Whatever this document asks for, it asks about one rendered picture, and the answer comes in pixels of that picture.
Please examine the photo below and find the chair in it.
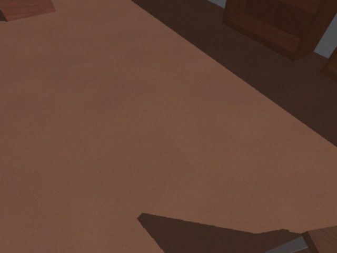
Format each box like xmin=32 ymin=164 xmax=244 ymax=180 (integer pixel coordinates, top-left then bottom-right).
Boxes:
xmin=265 ymin=226 xmax=337 ymax=253

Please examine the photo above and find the bookshelf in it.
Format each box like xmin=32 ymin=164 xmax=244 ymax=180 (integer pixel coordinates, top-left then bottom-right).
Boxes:
xmin=319 ymin=47 xmax=337 ymax=82
xmin=222 ymin=0 xmax=337 ymax=62

